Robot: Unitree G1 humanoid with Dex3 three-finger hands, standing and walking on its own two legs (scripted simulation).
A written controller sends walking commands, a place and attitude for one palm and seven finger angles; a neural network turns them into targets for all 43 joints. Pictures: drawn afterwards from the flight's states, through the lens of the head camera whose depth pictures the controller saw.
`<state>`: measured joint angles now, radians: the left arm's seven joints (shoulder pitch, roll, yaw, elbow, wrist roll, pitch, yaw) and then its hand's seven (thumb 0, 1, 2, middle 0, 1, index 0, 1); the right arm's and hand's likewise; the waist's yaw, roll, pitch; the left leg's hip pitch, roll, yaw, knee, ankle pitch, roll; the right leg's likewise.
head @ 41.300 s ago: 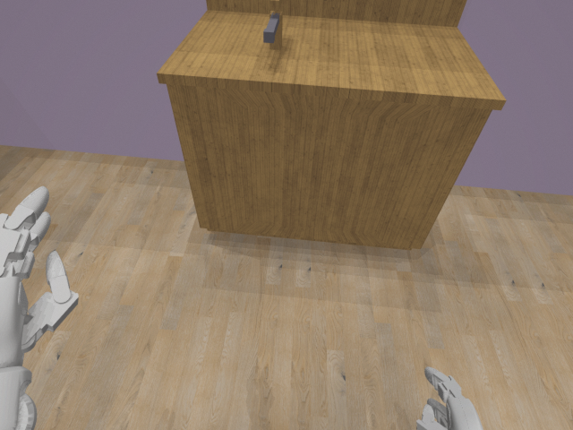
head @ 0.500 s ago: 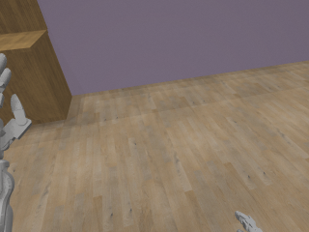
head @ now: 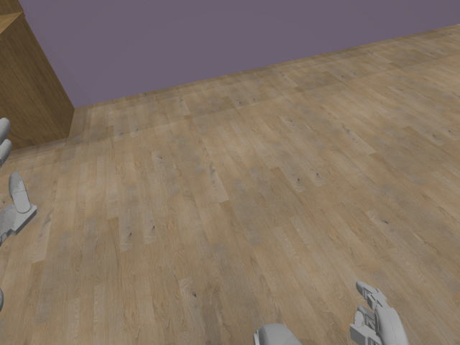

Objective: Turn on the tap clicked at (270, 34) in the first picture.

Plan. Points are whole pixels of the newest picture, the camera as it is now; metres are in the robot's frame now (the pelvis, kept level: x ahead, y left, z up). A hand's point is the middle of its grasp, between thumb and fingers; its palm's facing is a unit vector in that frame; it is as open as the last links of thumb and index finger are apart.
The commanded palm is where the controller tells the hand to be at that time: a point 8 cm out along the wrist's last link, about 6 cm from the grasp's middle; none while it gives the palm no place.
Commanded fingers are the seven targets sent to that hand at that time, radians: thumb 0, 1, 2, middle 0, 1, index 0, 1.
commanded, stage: bring the hand home and regain balance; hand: left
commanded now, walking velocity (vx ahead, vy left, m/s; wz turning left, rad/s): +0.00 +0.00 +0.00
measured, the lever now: out of the picture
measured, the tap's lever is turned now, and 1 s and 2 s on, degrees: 73 73 73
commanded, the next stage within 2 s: none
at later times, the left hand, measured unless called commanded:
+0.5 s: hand out of the picture -0.07 +0.03 +0.19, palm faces +0.38 -0.77 -0.51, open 7.4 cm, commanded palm -0.12 +0.07 +0.21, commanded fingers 0.00 0.90 0.90 -0.20 -0.30 -0.20 -0.30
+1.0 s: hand out of the picture -0.31 -0.13 +0.20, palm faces +0.43 -0.76 -0.48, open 7.4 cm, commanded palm -0.36 -0.08 +0.21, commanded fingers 0.00 0.90 0.90 -0.20 -0.30 -0.20 -0.30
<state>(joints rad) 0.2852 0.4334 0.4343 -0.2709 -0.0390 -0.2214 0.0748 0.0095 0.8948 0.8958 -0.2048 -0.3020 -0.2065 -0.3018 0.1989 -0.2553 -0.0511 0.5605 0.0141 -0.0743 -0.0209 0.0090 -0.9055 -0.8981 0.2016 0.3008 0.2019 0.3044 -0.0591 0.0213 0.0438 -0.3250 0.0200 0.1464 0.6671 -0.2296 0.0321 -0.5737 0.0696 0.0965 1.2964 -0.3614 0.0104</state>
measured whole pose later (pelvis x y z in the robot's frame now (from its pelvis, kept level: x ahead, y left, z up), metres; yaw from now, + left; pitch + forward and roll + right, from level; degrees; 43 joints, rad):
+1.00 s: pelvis -0.51 -0.36 +0.00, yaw +2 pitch -6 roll +4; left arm 0.41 0.37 0.36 -0.51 -0.01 -0.20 0.09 0.02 0.89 0.89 -0.21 -0.30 -0.22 -0.30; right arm 0.21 -0.23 -0.02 0.64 0.00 -0.08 -0.02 0.01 -0.91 -0.90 0.20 0.30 0.20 0.30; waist 0.04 -0.01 0.12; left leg -0.47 0.00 0.00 1.00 -0.43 -0.02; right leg -0.40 0.04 0.02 0.76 -0.27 -0.09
